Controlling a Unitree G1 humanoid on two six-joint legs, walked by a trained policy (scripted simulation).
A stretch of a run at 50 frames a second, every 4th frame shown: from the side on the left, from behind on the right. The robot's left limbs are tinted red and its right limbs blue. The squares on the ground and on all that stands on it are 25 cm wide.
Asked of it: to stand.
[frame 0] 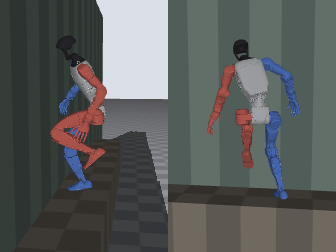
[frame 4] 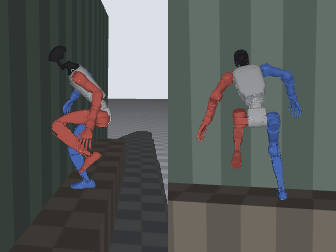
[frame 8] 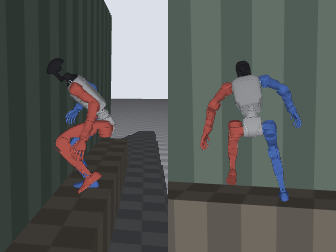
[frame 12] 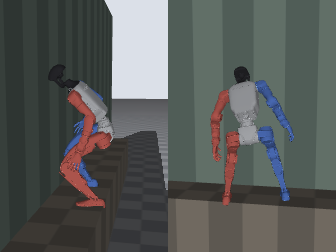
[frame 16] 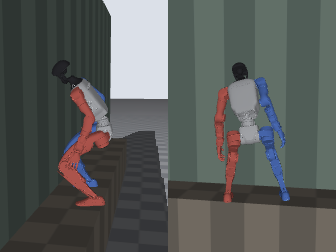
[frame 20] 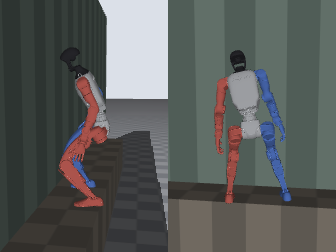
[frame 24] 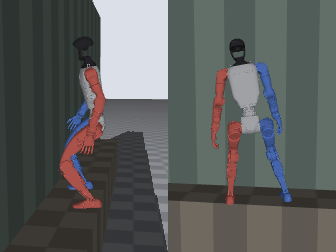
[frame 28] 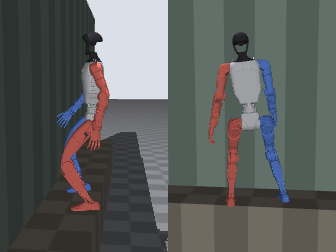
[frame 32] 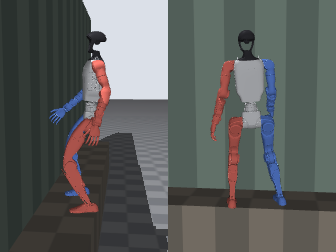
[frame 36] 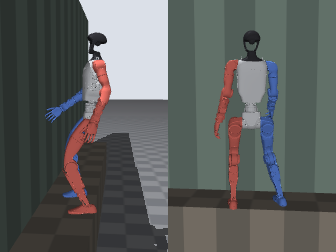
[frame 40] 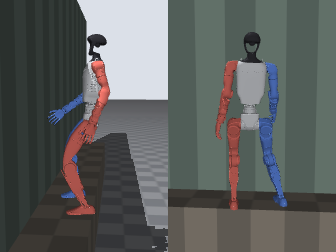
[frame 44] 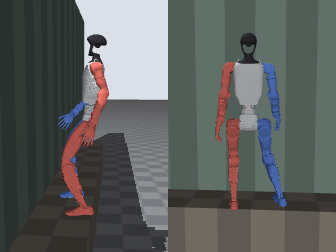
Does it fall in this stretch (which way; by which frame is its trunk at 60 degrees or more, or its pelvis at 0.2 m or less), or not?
no
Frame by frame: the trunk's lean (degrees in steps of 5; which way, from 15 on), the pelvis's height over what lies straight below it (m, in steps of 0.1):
0: 35 forward, 0.7
4: 45 forward, 0.7
8: 50 forward, 0.6
12: 45 forward, 0.6
16: 40 forward, 0.6
20: 30 forward, 0.6
24: 15 forward and to its left, 0.7
28: 5, 0.7
32: 5, 0.7
36: 5, 0.7
40: 5, 0.7
44: 5, 0.7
